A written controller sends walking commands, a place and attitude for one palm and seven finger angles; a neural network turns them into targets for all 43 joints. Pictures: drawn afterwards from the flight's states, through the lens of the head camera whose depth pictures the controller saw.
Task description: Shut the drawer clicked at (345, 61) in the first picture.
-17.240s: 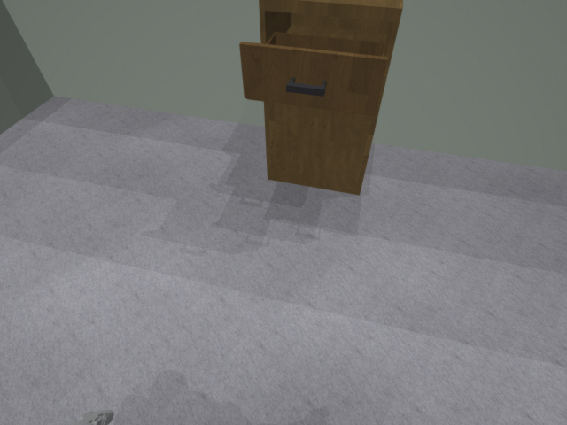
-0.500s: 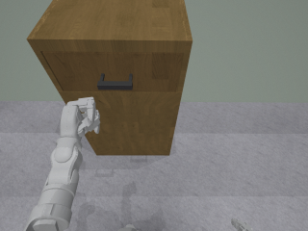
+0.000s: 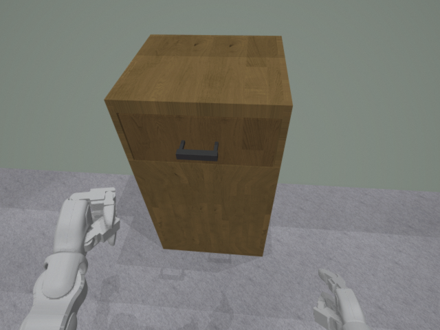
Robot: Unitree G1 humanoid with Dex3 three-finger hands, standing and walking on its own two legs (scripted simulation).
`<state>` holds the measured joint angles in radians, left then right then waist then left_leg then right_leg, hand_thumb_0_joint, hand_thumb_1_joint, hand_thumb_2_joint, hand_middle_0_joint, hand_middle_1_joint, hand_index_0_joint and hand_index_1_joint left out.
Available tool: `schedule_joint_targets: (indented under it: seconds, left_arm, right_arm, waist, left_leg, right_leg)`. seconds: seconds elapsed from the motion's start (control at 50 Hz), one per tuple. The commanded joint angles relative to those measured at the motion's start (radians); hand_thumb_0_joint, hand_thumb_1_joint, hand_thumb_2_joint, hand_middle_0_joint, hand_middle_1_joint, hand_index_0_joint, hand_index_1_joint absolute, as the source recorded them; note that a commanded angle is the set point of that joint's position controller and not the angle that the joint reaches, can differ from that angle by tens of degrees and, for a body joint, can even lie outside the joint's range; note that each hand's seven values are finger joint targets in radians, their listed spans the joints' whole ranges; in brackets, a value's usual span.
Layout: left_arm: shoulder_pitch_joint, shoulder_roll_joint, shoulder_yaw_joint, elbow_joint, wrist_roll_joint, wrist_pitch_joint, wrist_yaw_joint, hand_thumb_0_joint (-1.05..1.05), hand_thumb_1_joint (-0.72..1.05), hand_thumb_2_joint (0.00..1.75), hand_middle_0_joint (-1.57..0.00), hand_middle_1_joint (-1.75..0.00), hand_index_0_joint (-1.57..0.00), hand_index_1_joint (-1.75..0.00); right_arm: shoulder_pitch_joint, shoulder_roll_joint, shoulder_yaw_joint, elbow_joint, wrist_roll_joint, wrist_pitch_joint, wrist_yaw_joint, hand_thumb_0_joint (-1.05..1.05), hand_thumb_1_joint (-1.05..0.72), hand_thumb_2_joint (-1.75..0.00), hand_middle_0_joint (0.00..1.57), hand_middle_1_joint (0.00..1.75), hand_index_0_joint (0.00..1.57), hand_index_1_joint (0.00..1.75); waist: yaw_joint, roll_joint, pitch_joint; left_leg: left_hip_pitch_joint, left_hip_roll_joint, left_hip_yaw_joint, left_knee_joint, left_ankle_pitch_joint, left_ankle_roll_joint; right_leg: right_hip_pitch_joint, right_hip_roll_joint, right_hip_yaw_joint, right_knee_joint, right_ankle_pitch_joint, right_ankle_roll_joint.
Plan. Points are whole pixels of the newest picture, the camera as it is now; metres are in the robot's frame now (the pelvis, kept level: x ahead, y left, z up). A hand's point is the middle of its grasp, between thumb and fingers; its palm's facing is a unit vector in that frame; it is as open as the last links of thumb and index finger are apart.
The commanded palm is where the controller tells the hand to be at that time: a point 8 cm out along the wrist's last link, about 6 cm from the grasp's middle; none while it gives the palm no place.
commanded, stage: draw the hand back to the body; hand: left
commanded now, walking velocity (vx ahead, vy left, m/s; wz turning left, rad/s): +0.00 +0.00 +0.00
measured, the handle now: (198, 149) +0.59 +0.13 -0.04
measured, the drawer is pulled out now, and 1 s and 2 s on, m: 0.00 0.00 0.00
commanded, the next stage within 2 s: step back with the hand held close in 0.50 s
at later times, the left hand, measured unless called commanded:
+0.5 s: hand (44, 252) +0.17 +0.24 +0.16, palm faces +0.39 -0.84 -0.38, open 3.3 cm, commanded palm +0.12 +0.28 +0.18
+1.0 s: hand (44, 256) +0.17 +0.25 +0.15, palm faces +0.26 -0.83 -0.49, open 3.3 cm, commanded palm +0.11 +0.29 +0.18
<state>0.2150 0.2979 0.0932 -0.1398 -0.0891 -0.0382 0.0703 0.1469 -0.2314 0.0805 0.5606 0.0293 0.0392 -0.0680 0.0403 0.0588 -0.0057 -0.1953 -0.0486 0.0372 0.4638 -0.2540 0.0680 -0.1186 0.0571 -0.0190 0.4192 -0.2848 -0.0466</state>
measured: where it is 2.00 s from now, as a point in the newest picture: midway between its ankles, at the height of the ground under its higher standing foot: outside the picture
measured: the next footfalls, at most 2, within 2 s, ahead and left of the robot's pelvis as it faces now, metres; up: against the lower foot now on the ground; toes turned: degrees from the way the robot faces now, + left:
right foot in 1.88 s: -0.24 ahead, -0.06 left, +0.00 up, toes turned +1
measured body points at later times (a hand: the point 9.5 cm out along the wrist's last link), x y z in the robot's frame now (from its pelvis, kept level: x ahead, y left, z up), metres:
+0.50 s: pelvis +0.00 +0.00 +0.00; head -0.02 -0.02 +0.45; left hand +0.15 +0.29 +0.18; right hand +0.19 -0.21 -0.08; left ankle +0.00 +0.07 -0.74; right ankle -0.04 -0.09 -0.74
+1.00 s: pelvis -0.02 +0.02 +0.00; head +0.00 +0.01 +0.45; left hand +0.15 +0.29 +0.18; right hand +0.14 -0.24 -0.09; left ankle +0.00 +0.07 -0.74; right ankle -0.04 -0.09 -0.74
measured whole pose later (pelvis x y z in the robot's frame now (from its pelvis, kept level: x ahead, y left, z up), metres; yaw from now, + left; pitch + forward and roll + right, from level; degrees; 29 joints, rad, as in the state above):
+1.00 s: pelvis -0.02 +0.02 +0.00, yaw -1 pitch +2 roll -1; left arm 0.64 0.41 0.35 -0.52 -0.08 -0.18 0.08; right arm 0.19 -0.25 -0.01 0.56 0.01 0.04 -0.07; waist 0.00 0.04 0.01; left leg -0.28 -0.06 0.07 0.44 -0.20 0.09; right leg -0.22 0.04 0.00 0.43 -0.24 -0.02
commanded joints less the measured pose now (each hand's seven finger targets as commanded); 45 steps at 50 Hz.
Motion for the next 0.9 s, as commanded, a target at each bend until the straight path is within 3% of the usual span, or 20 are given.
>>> schedule_joint_targets:
  seconds: [0.0, 0.04, 0.1, 0.3, 0.36, 0.42, 0.52, 0.6, 0.62, 0.64, 0.66, 0.68, 0.72, 0.8, 0.84, 0.88]
  left_arm:
    - [-0.075, 0.158, 0.117, -0.32, 0.004, -0.061, 0.019, 0.0, 0.9, 0.9, -1.4, -1.6, -1.4, -1.6]
    - [-0.012, 0.189, 0.162, -0.365, 0.003, -0.062, 0.021, 0.0, 0.9, 0.9, -1.4, -1.6, -1.4, -1.6]
    - [0.055, 0.186, 0.184, -0.438, 0.002, -0.068, 0.025, 0.0, 0.9, 0.9, -1.4, -1.6, -1.4, -1.6]
    - [0.276, 0.243, 0.325, -0.573, -0.012, -0.098, 0.033, 0.0, 0.9, 0.9, -1.4, -1.6, -1.4, -1.6]
    - [0.256, 0.175, 0.26, -0.511, -0.007, -0.097, 0.024, 0.0, 0.9, 0.9, -1.4, -1.6, -1.4, -1.6]
    - [0.229, 0.198, 0.273, -0.526, -0.001, -0.107, 0.033, 0.0, 0.9, 0.9, -1.4, -1.6, -1.4, -1.6]
    - [0.219, 0.228, 0.297, -0.564, -0.002, -0.117, 0.043, 0.0, 0.9, 0.9, -1.4, -1.6, -1.4, -1.6]
    - [0.237, 0.216, 0.298, -0.543, -0.005, -0.114, 0.041, 0.0, 0.9, 0.9, -1.4, -1.6, -1.4, -1.6]
    - [0.073, 0.384, 0.466, -0.676, 0.007, -0.173, 0.05, 0.0, 0.9, 0.9, -1.4, -1.6, -1.4, -1.6]
    - [0.083, 0.386, 0.478, -0.637, 0.008, -0.198, 0.053, 0.0, 0.9, 0.9, -1.4, -1.6, -1.4, -1.6]
    - [0.242, 0.275, 0.408, -0.516, 0.008, -0.195, 0.042, 0.0, 0.9, 0.9, -1.4, -1.6, -1.4, -1.6]
    - [0.321, 0.212, 0.355, -0.477, 0.007, -0.193, 0.03, 0.0, 0.9, 0.9, -1.4, -1.6, -1.4, -1.6]
    - [0.364, 0.185, 0.315, -0.489, 0.009, -0.198, 0.021, 0.0, 0.9, 0.9, -1.4, -1.6, -1.4, -1.6]
    - [0.409, 0.235, 0.363, -0.525, 0.009, -0.208, 0.03, 0.0, 0.9, 0.9, -1.4, -1.6, -1.4, -1.6]
    - [0.401, 0.276, 0.397, -0.565, 0.007, -0.213, 0.038, 0.0, 0.9, 0.9, -1.4, -1.6, -1.4, -1.6]
    - [0.427, 0.275, 0.404, -0.572, 0.006, -0.215, 0.044, 0.0, 0.9, 0.9, -1.4, -1.6, -1.4, -1.6]
  right_arm:
    - [-0.116, -0.112, -0.054, -0.144, -0.009, -0.057, 0.0, 0.0, -0.9, -0.9, 0.2, 0.3, 0.2, 0.3]
    - [-0.118, -0.115, -0.058, -0.138, -0.014, -0.065, 0.002, 0.0, -0.9, -0.9, 0.2, 0.3, 0.2, 0.3]
    - [-0.113, -0.107, -0.059, -0.138, -0.015, -0.077, 0.007, 0.0, -0.9, -0.9, 0.2, 0.3, 0.2, 0.3]
    - [-0.107, -0.111, -0.076, -0.136, -0.011, -0.127, 0.011, 0.0, -0.9, -0.9, 0.2, 0.3, 0.2, 0.3]
    - [-0.099, -0.119, -0.079, -0.12, -0.013, -0.13, 0.011, 0.0, -0.9, -0.9, 0.2, 0.3, 0.2, 0.3]
    - [-0.093, -0.122, -0.084, -0.118, -0.015, -0.137, 0.001, 0.0, -0.9, -0.9, 0.2, 0.3, 0.2, 0.3]
    - [-0.099, -0.116, -0.078, -0.117, -0.017, -0.157, -0.006, 0.0, -0.9, -0.9, 0.2, 0.3, 0.2, 0.3]
    - [-0.101, -0.112, -0.076, -0.112, -0.019, -0.162, -0.005, 0.0, -0.9, -0.9, 0.2, 0.3, 0.2, 0.3]
    - [-0.105, -0.143, -0.088, -0.149, -0.015, -0.142, 0.001, 0.0, -0.9, -0.9, 0.2, 0.3, 0.2, 0.3]
    - [-0.099, -0.124, -0.085, -0.128, -0.021, -0.135, -0.005, 0.0, -0.9, -0.9, 0.2, 0.3, 0.2, 0.3]
    - [-0.083, -0.126, -0.094, -0.108, -0.027, -0.125, 0.0, 0.0, -0.9, -0.9, 0.2, 0.3, 0.2, 0.3]
    - [-0.076, -0.129, -0.101, -0.112, -0.027, -0.111, 0.009, 0.0, -0.9, -0.9, 0.2, 0.3, 0.2, 0.3]
    - [-0.074, -0.139, -0.109, -0.122, -0.024, -0.093, 0.014, 0.0, -0.9, -0.9, 0.2, 0.3, 0.2, 0.3]
    - [-0.078, -0.133, -0.125, -0.148, -0.019, -0.065, 0.006, 0.0, -0.9, -0.9, 0.2, 0.3, 0.2, 0.3]
    - [-0.083, -0.134, -0.128, -0.162, -0.018, -0.057, -0.001, 0.0, -0.9, -0.9, 0.2, 0.3, 0.2, 0.3]
    - [-0.072, -0.126, -0.13, -0.17, -0.015, -0.051, -0.005, 0.0, -0.9, -0.9, 0.2, 0.3, 0.2, 0.3]
  waist:
    - [-0.008, -0.028, -0.122]
    - [0.002, -0.013, -0.117]
    - [0.003, 0.014, -0.116]
    - [0.024, -0.011, -0.063]
    - [0.003, -0.029, 0.018]
    - [0.008, -0.041, -0.015]
    - [0.021, 0.002, -0.045]
    - [0.024, 0.004, -0.022]
    - [-0.02, 0.015, 0.028]
    - [-0.021, 0.016, 0.038]
    - [-0.028, -0.025, 0.039]
    - [-0.03, -0.036, 0.006]
    - [-0.034, -0.006, -0.043]
    - [-0.027, -0.057, -0.132]
    - [-0.022, -0.044, -0.152]
    - [-0.023, -0.05, -0.172]
  left_leg:
    - [0.17, 0.076, -0.084, -0.084, 0.282, -0.022]
    - [0.174, 0.076, -0.085, -0.087, 0.301, -0.023]
    - [0.185, 0.081, -0.089, -0.087, 0.336, -0.028]
    - [0.137, 0.088, -0.087, -0.077, 0.286, -0.031]
    - [0.126, 0.088, -0.097, -0.094, 0.194, -0.027]
    - [0.133, 0.087, -0.098, -0.096, 0.162, -0.02]
    - [0.133, 0.079, -0.09, -0.089, 0.17, -0.02]
    - [0.124, 0.079, -0.093, -0.097, 0.179, -0.024]
    - [0.047, 0.088, -0.12, -0.067, 0.088, 0.011]
    - [0.039, 0.081, -0.128, -0.044, 0.077, 0.007]
    - [0.048, 0.084, -0.13, -0.034, 0.106, 0.002]
    - [0.065, 0.091, -0.124, -0.039, 0.145, 0.003]
    - [0.077, 0.108, -0.118, -0.067, 0.212, 0.006]
    - [0.068, 0.124, -0.111, -0.083, 0.333, 0.01]
    - [0.039, 0.127, -0.116, -0.087, 0.358, 0.009]
    - [0.02, 0.132, -0.117, -0.079, 0.38, 0.009]
  right_leg:
    - [-0.002, -0.045, 0.04, -0.083, 0.274, 0.009]
    - [0.012, -0.041, 0.041, -0.094, 0.28, 0.006]
    - [0.022, -0.048, 0.04, -0.091, 0.292, 0.006]
    - [0.012, -0.05, 0.047, -0.101, 0.262, 0.008]
    - [-0.044, -0.049, 0.047, -0.119, 0.174, 0.008]
    - [-0.036, -0.051, 0.046, -0.116, 0.149, 0.01]
    - [-0.01, -0.056, 0.061, -0.12, 0.166, 0.005]
    - [-0.004, -0.052, 0.06, -0.122, 0.175, 0.003]
    - [-0.081, -0.103, 0.195, -0.168, 0.206, 0.022]
    - [-0.096, -0.132, 0.212, -0.188, 0.215, 0.007]
    - [-0.119, -0.143, 0.2, -0.177, 0.219, 0.001]
    - [-0.118, -0.139, 0.178, -0.16, 0.233, 0.014]
    - [-0.105, -0.122, 0.133, -0.114, 0.269, 0.035]
    - [-0.058, -0.1, 0.086, -0.048, 0.346, 0.061]
    - [-0.035, -0.095, 0.08, -0.024, 0.364, 0.059]
    - [-0.017, -0.094, 0.081, 0.001, 0.385, 0.06]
